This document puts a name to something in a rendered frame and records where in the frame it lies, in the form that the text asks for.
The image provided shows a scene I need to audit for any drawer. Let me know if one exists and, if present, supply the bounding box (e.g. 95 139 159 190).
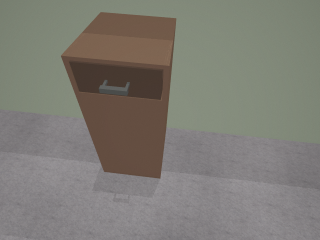
69 60 164 100

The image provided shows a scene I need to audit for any handle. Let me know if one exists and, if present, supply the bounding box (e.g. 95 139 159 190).
99 80 130 96

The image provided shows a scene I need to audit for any cabinet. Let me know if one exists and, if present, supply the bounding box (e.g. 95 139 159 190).
61 12 177 179

